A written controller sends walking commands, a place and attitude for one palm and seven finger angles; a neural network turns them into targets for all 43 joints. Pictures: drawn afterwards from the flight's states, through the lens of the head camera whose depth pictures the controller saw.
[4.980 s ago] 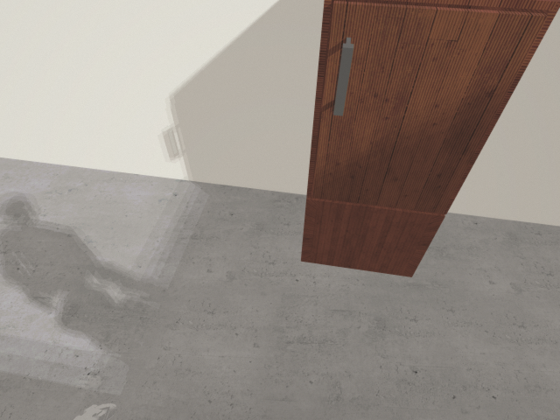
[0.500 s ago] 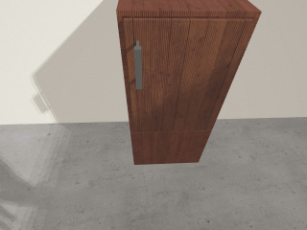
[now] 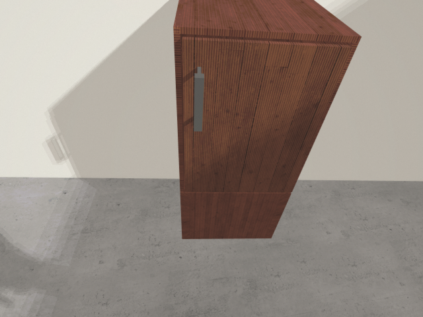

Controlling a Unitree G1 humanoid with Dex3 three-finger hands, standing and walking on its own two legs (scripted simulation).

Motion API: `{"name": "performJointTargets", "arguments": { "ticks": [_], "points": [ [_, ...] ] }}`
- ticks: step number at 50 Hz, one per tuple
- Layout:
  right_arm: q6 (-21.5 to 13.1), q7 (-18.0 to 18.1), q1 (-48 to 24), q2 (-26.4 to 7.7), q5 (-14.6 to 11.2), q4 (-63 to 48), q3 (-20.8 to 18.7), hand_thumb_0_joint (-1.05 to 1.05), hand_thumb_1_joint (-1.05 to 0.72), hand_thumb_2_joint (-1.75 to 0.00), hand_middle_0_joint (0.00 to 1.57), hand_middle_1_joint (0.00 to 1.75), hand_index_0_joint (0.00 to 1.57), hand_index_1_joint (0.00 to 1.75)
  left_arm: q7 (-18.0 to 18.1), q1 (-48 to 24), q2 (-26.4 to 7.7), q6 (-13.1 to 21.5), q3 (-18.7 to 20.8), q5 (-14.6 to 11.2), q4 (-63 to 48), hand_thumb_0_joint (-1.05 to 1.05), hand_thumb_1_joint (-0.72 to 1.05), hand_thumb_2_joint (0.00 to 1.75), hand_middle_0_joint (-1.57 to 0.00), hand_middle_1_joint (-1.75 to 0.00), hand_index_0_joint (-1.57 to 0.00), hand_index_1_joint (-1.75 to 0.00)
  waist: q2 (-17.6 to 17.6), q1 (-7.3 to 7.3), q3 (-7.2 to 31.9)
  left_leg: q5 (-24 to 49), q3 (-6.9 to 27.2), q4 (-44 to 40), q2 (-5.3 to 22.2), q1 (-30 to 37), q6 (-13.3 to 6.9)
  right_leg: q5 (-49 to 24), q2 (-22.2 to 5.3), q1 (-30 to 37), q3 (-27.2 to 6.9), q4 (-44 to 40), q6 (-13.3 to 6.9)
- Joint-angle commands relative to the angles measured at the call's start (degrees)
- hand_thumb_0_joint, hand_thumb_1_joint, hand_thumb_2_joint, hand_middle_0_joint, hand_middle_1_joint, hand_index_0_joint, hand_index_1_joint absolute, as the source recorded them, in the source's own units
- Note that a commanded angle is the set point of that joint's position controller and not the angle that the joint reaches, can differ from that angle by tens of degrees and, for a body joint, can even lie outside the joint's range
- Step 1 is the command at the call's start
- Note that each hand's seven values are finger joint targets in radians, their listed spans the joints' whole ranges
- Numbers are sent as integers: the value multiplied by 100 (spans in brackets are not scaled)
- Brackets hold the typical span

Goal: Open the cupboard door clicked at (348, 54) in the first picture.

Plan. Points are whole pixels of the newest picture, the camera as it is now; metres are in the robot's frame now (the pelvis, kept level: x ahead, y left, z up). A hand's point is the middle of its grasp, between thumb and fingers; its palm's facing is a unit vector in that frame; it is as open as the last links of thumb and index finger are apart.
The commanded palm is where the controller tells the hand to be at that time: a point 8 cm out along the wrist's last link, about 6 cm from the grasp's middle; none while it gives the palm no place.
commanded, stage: look again from close up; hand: left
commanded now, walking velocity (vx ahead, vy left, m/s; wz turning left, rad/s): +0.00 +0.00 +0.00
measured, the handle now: (198, 100) +0.63 +0.08 +0.10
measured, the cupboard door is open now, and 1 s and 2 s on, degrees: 0 0 0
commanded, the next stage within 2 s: shuffle to correct the standing spot in 0.06 s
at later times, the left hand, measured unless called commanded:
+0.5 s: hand out of the picture -0.09 +0.15 -0.17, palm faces +0.11 -0.98 -0.16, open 7.3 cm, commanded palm none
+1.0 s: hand out of the picture +0.03 +0.12 -0.17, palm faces +0.09 -0.99 -0.12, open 7.3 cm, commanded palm none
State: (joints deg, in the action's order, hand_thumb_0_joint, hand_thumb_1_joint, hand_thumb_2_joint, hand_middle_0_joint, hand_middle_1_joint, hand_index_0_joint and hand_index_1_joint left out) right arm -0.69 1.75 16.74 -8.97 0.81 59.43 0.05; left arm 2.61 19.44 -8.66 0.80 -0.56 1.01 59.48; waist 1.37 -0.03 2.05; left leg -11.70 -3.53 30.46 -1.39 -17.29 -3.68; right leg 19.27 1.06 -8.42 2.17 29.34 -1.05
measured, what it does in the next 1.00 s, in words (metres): steps on the spot: left foot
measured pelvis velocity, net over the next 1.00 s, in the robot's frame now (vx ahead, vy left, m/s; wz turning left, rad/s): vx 0.02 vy -0.05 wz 0.06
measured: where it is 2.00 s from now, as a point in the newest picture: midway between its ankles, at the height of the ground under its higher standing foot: outside the picture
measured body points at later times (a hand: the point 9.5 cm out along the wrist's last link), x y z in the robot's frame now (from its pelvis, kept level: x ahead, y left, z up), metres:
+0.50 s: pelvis -0.02 -0.01 +0.01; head -0.04 +0.00 +0.46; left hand -0.09 +0.21 -0.16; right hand -0.01 -0.25 -0.14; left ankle +0.04 +0.08 -0.72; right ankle -0.04 -0.11 -0.73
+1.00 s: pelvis +0.02 -0.05 +0.01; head +0.03 -0.02 +0.46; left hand +0.03 +0.18 -0.16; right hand -0.01 -0.26 -0.13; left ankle +0.02 +0.07 -0.73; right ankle +0.08 -0.23 -0.65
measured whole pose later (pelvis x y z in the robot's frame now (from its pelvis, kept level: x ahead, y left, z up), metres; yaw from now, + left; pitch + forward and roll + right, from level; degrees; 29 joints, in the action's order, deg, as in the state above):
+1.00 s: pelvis +0.02 -0.05 +0.01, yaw +3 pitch +1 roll -1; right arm -2.7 2.5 23.6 -3.7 1.6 61.6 -1.1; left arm -1.7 17.3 -11.0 -3.1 4.0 2.7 58.1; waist 3.4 0.8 1.0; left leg -11.3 -8.4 22.5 5.2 -11.8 0.0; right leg 7.9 -6.1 -34.8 -0.2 60.0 1.5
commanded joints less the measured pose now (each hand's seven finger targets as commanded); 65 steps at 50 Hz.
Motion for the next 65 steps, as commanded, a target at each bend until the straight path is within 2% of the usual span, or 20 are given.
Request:
{"name": "performJointTargets", "arguments": {
  "ticks": [1,9,16,21,23,24,27,33,34,35,36,37,39,44,53,56,58,59,61,65],
  "points": [
    [-116,-9,190,-596,15,-247,-74,0,-90,-90,20,30,20,30,24,543,-505,25,103,18,-199,0,90,90,-20,-30,-20,-30,-250,-42,-663,76,1010,-885,761,-40,3,-625,-525,-535,-566,-614,-229],
    [-95,-17,190,-682,22,-180,-96,0,-90,-90,20,30,20,30,-26,603,-472,-10,99,27,-168,0,90,90,-20,-30,-20,-30,-156,-16,-507,-771,1227,-1297,879,20,-7,-357,-486,-495,-463,-636,-177],
    [70,45,236,-1122,86,-281,-358,0,-90,-90,20,30,20,30,-189,1003,-357,-255,203,140,-162,0,90,90,-20,-30,-20,-30,-657,-67,-615,-2830,2417,-2321,1572,-473,-509,635,-90,-811,83,576,-225],
    [117,42,72,-916,112,-313,-407,0,-90,-90,20,30,20,30,-223,1673,-368,-268,338,112,14,0,90,90,-20,-30,-20,-30,-122,-298,-477,-2203,1365,-1694,918,-1301,25,254,-125,616,36,-1013,-310],
    [130,40,8,-461,78,-458,-322,0,-90,-90,20,30,20,30,-141,1727,-748,-266,431,169,-50,0,90,90,-20,-30,-20,-30,1338,-313,-730,-1673,126,487,1,-1989,208,2184,-1348,221,-1598,-2050,-883],
    [100,8,-134,-434,82,-516,-330,0,-90,-90,20,30,20,30,-84,1319,-699,-218,416,160,-199,0,90,90,-20,-30,-20,-30,1369,-273,-1070,-1460,-117,1952,11,-2008,122,2257,-1923,-362,-1991,-2489,-1197],
    [89,-76,263,-241,63,-349,-315,0,-90,-90,20,30,20,30,-68,666,-557,-63,345,123,-324,0,90,90,-20,-30,-20,-30,99,202,-975,-1228,-66,2754,306,-1597,33,738,-1540,-713,-1057,-2092,-1218],
    [-78,-3,829,-70,76,-175,-208,0,-90,-90,20,30,20,30,-147,937,-534,-140,281,113,-39,0,90,90,-20,-30,-20,-30,250,249,-680,-396,-582,-42,296,624,176,211,-932,-1383,-318,-992,-877],
    [-126,61,1287,-329,71,-17,-246,0,-90,-90,20,30,20,30,-184,1007,-363,-143,225,92,-30,0,90,90,-20,-30,-20,-30,-242,370,-507,-486,20,-630,773,1231,189,-26,-714,-1608,-140,-15,-686],
    [-174,142,1674,-856,123,58,-388,0,-90,-90,20,30,20,30,-259,1242,-30,-126,190,81,-84,0,90,90,-20,-30,-20,-30,-1598,393,-333,-1029,2246,-1419,2254,1817,-264,490,-289,-2672,254,1273,-294],
    [-151,219,1836,-1180,69,31,-471,0,-90,-90,20,30,20,30,-299,1108,-174,-152,207,164,-245,0,90,90,-20,-30,-20,-30,-1408,410,-294,-1343,3514,-1901,3159,1779,-801,1043,-280,-3182,-7,2420,-194],
    [-110,226,1607,-1285,82,-53,-496,0,-90,-90,20,30,20,30,-344,738,-296,-178,283,213,-390,0,90,90,-20,-30,-20,-30,-878,393,-712,-1792,3318,-2134,3282,1223,-1072,788,-514,-3395,-342,3115,-155],
    [-190,201,994,-711,92,-49,-325,0,-90,-90,20,30,20,30,-366,566,-272,-193,372,242,-253,0,90,90,-20,-30,-20,-30,-790,92,-1029,-1305,2235,-2229,2543,91,-558,-169,-596,-3067,-504,3621,-75],
    [-359,170,901,-547,54,-41,-282,0,-90,-90,20,30,20,30,-444,507,-55,-290,399,182,-218,0,90,90,-20,-30,-20,-30,-732,-66,-758,285,605,-1998,1905,60,-403,-1155,-612,-2889,-368,3866,175],
    [-166,55,952,-851,162,29,-529,0,-90,-90,20,30,20,30,-487,-706,-116,-240,420,73,-663,0,90,90,-20,-30,-20,-30,-1229,289,-745,-271,343,-1778,1933,81,-448,-601,-559,-2069,360,1101,306],
    [-68,32,634,-992,160,-53,-623,0,-90,-90,20,30,20,30,-473,-278,-279,-168,495,58,-568,0,90,90,-20,-30,-20,-30,-1059,46,-373,-830,394,-1164,1871,-305,-252,-673,-323,-829,532,144,236],
    [-35,-5,725,-659,122,-57,-556,0,-90,-90,20,30,20,30,-396,755,-791,-83,621,101,-265,0,90,90,-20,-30,-20,-30,533,-437,183,-1814,-300,656,1056,-1224,159,-602,-705,904,48,-760,126],
    [5,0,950,-122,57,-171,-402,0,-90,-90,20,30,20,30,-305,937,-1415,-73,702,153,-252,0,90,90,-20,-30,-20,-30,2493,-443,443,-2986,-648,2684,227,-2394,363,-168,-2044,1479,-1651,-1306,-278],
    [124,-49,578,-278,69,-390,-412,0,-90,-90,20,30,20,30,-198,466,-1123,-106,634,84,-419,0,90,90,-20,-30,-20,-30,1560,-276,134,-2187,124,3888,561,-2312,165,1456,-2102,141,-1932,-2039,-703],
    [142,-145,541,-205,129,-153,-400,0,-90,-90,20,30,20,30,-112,-304,-405,107,421,57,-549,0,90,90,-20,-30,-20,-30,560,188,-357,-667,-10,3798,709,-1615,290,-358,-1349,-732,-460,-1797,-678]
  ]
}}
